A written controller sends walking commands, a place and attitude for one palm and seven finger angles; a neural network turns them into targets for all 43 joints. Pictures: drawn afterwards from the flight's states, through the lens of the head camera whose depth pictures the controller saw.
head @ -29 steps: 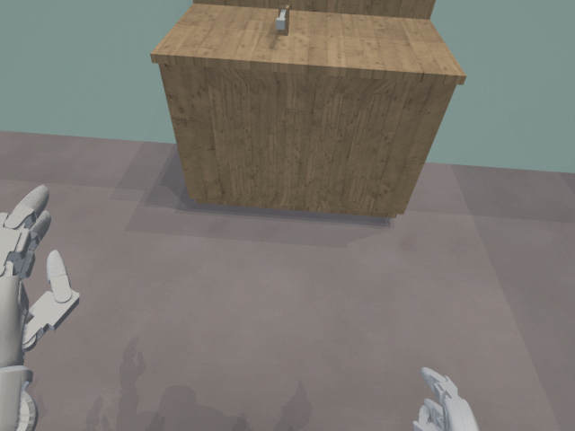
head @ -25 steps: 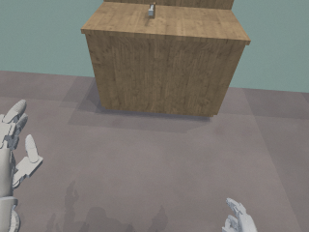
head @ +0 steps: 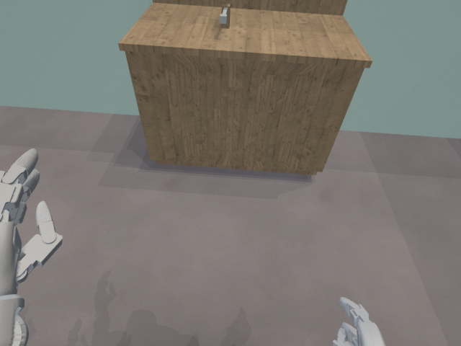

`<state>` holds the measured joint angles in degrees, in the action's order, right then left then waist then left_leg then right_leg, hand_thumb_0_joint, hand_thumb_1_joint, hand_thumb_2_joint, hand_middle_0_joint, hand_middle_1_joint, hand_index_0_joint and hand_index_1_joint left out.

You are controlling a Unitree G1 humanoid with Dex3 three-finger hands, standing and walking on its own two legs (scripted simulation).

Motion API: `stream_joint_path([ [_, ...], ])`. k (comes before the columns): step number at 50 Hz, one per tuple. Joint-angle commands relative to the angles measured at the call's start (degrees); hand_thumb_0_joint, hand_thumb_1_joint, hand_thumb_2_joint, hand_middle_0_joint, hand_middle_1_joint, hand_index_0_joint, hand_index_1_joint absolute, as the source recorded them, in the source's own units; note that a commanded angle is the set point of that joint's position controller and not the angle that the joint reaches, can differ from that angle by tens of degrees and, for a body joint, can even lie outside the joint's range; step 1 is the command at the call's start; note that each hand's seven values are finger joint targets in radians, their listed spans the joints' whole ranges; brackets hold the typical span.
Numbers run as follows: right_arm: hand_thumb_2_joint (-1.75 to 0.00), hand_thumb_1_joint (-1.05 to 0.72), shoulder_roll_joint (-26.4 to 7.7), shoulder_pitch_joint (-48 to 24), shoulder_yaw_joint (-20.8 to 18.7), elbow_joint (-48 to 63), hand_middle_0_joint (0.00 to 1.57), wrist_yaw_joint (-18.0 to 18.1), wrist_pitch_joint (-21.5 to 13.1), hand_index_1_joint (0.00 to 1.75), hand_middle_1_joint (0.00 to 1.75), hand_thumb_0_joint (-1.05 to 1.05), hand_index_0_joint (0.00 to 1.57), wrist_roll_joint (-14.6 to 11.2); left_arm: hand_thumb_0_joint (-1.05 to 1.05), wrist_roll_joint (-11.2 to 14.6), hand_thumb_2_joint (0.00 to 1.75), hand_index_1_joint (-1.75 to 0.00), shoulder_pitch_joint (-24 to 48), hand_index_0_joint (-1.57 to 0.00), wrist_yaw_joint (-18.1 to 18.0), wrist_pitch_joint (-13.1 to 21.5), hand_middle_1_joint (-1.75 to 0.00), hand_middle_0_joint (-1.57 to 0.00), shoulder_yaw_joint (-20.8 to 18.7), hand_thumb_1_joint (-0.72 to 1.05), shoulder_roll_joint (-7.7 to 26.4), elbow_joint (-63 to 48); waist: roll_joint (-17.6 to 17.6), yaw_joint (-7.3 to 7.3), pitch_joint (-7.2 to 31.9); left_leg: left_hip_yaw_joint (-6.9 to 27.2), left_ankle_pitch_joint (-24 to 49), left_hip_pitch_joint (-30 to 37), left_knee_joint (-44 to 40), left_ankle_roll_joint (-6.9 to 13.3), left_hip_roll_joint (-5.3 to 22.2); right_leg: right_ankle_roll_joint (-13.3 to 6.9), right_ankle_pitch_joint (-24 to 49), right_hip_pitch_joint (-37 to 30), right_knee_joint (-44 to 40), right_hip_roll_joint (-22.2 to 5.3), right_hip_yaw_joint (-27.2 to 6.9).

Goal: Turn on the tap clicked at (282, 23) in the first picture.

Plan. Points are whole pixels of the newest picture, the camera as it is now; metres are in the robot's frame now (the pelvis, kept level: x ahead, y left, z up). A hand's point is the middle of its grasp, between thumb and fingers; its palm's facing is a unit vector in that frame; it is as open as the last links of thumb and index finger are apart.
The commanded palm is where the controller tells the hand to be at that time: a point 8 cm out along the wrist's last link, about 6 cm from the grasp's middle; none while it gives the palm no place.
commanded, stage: walk to a spot facing it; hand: left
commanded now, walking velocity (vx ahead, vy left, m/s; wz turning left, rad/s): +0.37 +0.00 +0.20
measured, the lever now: (223, 18) +1.28 +0.11 +0.09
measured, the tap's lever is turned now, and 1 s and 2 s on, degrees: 0 0 0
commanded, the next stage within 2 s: turn to face it in 1.52 s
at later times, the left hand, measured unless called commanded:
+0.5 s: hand (77, 183) +0.29 +0.25 +0.17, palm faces +0.40 -0.82 -0.41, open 7.4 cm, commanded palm +0.23 +0.29 +0.18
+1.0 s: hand (81, 138) +0.38 +0.27 +0.18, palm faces +0.61 -0.72 -0.32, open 7.4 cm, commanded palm +0.32 +0.30 +0.18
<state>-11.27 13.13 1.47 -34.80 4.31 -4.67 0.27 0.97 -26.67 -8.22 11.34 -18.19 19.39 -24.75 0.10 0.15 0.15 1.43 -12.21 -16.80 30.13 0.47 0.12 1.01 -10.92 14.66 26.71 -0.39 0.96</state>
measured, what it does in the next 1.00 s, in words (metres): walks ahead: right foot, then left foot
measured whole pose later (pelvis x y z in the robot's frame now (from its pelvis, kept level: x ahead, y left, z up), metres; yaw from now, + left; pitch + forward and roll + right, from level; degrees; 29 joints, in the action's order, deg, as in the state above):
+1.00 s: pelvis +0.22 +0.00 -0.02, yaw +10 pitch -3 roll +1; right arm -13.5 11.9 -2.1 -33.5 5.8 -3.5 0.2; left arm 1.2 -24.2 -10.9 12.9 -21.3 21.0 -32.0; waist 3.5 1.3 -2.7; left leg -9.0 -11.5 -20.4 35.8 0.5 5.3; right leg 0.5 -27.0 14.4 46.6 -7.5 9.6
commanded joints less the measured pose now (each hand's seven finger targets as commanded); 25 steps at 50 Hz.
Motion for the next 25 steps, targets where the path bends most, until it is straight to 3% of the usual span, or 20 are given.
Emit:
stream_joint_path([
  [1, -0.90, -0.90, -7.39, -5.87, -3.32, 9.06, 0.20, 1.26, -2.23, 0.30, 0.30, 0.00, 0.20, 0.22, 0.00, -0.32, 0.90, -0.30, 5.19, -0.20, -1.46, 3.14, -0.30, -0.20, -6.01, 0.90, 9.26, -12.68, -3.38, -0.46, 2.80, 4.30, -23.79, -7.40, -7.19, 2.74, 3.92, -2.90, -23.14, -1.02, -3.30, -3.80, -4.36],
  [4, -0.90, -0.90, -7.08, -5.48, -3.10, 8.61, 0.20, 1.53, -2.02, 0.30, 0.30, 0.00, 0.20, 0.37, 0.00, -0.59, 0.90, -0.30, 6.34, -0.20, -2.07, 3.14, -0.30, -0.20, -6.76, 0.90, 10.00, -14.20, -2.05, -0.92, 2.29, 5.71, -20.10, -9.58, -3.13, 3.73, 4.18, -4.97, -21.66, -2.31, -1.13, -5.89, -6.28],
  [6, -0.90, -0.90, -6.97, -5.17, -3.16, 8.04, 0.20, 1.45, -2.11, 0.30, 0.30, 0.00, 0.20, 0.31, 0.00, -0.45, 0.90, -0.30, 6.23, -0.20, -2.31, 3.34, -0.30, -0.20, -7.79, 0.90, 10.77, -13.33, 0.43, -0.77, 3.65, 3.41, -16.08, -11.44, 1.51, 3.29, 3.06, -6.17, -20.30, -4.97, -0.97, -8.61, -8.84],
  [8, -0.90, -0.90, -6.40, -4.87, -2.98, 7.79, 0.20, 1.21, -1.88, 0.30, 0.30, 0.00, 0.20, 0.21, 0.00, -0.45, 0.90, -0.30, 5.62, -0.20, -2.20, 3.59, -0.30, -0.20, -7.23, 0.90, 10.25, -11.81, 3.64, -0.83, 1.70, 0.75, -18.36, -13.52, 5.11, 2.57, 1.98, -7.53, -26.69, -3.44, -2.97, -11.51, -12.36],
  [9, -0.90, -0.90, -6.33, -5.09, -2.96, 7.69, 0.20, 1.10, -1.72, 0.30, 0.30, 0.00, 0.20, 0.17, 0.00, -0.49, 0.90, -0.30, 5.72, -0.20, -2.04, 3.52, -0.30, -0.20, -6.89, 0.90, 9.88, -10.96, 3.78, -0.86, -0.38, -0.09, -19.18, -12.57, 6.01, 2.40, 1.93, -8.00, -31.19, 0.25, -3.94, -12.15, -13.37],
  [11, -0.90, -0.90, -6.71, -5.27, -2.85, 7.73, 0.20, 1.12, -1.77, 0.30, 0.30, 0.00, 0.20, -0.03, 0.00, -0.38, 0.90, -0.30, 8.47, -0.20, -1.90, 3.96, -0.30, -0.20, -6.54, 0.90, 9.97, -12.73, 0.61, -1.42, -2.55, 0.68, -19.09, -9.70, 2.72, 2.79, 2.59, -7.60, -29.53, 3.64, -0.33, -10.92, -10.64],
  [12, -0.90, -0.90, -6.76, -4.73, -2.54, 7.49, 0.20, 1.16, -1.79, 0.30, 0.30, 0.00, 0.20, 0.04, 0.00, -0.45, 0.90, -0.30, 9.54, -0.20, -1.91, 4.37, -0.30, -0.20, -6.60, 0.90, 10.33, -13.45, -2.64, -1.90, -3.12, 4.03, -20.13, -7.64, -2.19, 3.75, 4.34, -5.97, -26.50, 5.52, 4.83, -8.34, -6.12],
  [13, -0.90, -0.90, -7.39, -4.49, -2.71, 7.40, 0.20, 1.21, -2.06, 0.30, 0.30, 0.00, 0.20, -0.06, 0.00, -0.44, 0.90, -0.30, 10.02, -0.20, -1.87, 4.91, -0.30, -0.20, -6.73, 0.90, 10.15, -14.62, -9.52, -2.26, -2.81, 12.86, -22.00, -2.64, -8.45, 5.93, 8.71, -3.36, -23.00, 10.29, 13.12, -3.84, -0.43],
  [14, -0.90, -0.90, -7.52, -4.20, -2.80, 7.10, 0.20, 1.25, -2.36, 0.30, 0.30, 0.00, 0.20, 0.09, 0.00, -0.56, 0.90, -0.30, 10.79, -0.20, -1.94, 5.48, -0.30, -0.20, -6.51, 0.90, 9.68, -15.32, -18.22, -2.73, -3.03, 27.53, -21.14, 1.75, -14.74, 9.72, 15.87, -1.02, -19.88, 16.47, 24.31, 0.72, 3.95],
  [15, -0.90, -0.90, -6.56, -3.21, -2.94, 6.78, 0.20, 1.00, -3.33, 0.30, 0.30, 0.00, 0.20, 0.73, 0.00, -1.00, 0.90, -0.30, 12.00, -0.20, -1.99, 6.23, -0.30, -0.20, -6.35, 0.90, 10.27, -16.79, -16.87, -3.45, -2.63, 35.97, -10.67, 9.30, -16.01, 12.51, 19.41, -1.09, -21.92, 24.16, 31.84, -0.21, 1.07],
  [16, -0.90, -0.90, -6.54, -3.07, -3.27, 5.98, 0.20, 0.76, -3.90, 0.30, 0.30, 0.00, 0.20, 1.05, 0.00, -1.17, 0.90, -0.30, 12.06, -0.20, -1.95, 6.52, -0.30, -0.20, -6.87, 0.90, 11.75, -17.34, -11.55, -3.06, -0.78, 37.21, 1.42, 15.63, -12.89, 14.07, 21.08, -1.01, -22.33, 28.60, 35.19, -1.60, -1.34],
  [17, -0.90, -0.90, -6.80, -3.02, -3.61, 5.62, 0.20, 0.30, -4.06, 0.30, 0.30, 0.00, 0.20, 1.03, 0.00, -0.92, 0.90, -0.30, 10.07, -0.20, -1.74, 6.32, -0.30, -0.20, -6.65, 0.90, 11.21, -17.98, -9.40, -2.54, 1.70, 33.07, 12.65, 20.21, -9.83, 14.22, 20.57, -0.72, -22.20, 30.34, 36.05, -2.28, -1.79],
  [19, -0.90, -0.90, -6.97, -2.71, -4.00, 5.48, 0.20, -0.53, -4.06, 0.30, 0.30, 0.00, 0.20, 0.38, 0.00, -0.39, 0.90, -0.30, 4.04, -0.20, -1.22, 5.62, -0.30, -0.20, -6.34, 0.90, 9.57, -18.31, -11.50, -1.82, 4.70, 22.97, 19.00, 22.36, -7.91, 12.96, 17.46, -0.26, -18.68, 28.92, 33.93, -2.45, 0.39],
  [21, -0.90, -0.90, -6.93, -3.05, -3.87, 5.76, 0.20, -0.96, -4.04, 0.30, 0.30, 0.00, 0.20, 0.30, 0.00, -0.08, 0.90, -0.30, -0.23, -0.20, -0.93, 5.02, -0.30, -0.20, -6.77, 0.90, 8.86, -16.97, -12.53, -1.42, 4.62, 15.88, 17.56, 17.18, -8.74, 11.28, 15.19, 0.00, -14.20, 23.19, 28.42, -2.64, 2.97],
  [25, -0.90, -0.90, -6.27, -4.09, -3.61, 6.05, 0.20, -0.41, -3.23, 0.30, 0.30, 0.00, 0.20, 0.50, 0.00, 0.17, 0.90, -0.30, -1.39, -0.20, -0.59, 4.72, -0.30, -0.20, -9.30, 0.90, 10.30, -14.14, -12.69, -1.11, 3.21, 6.54, 12.90, 7.31, -8.50, 8.21, 12.63, 0.35, -8.34, 7.83, 13.05, -0.32, 9.04],
])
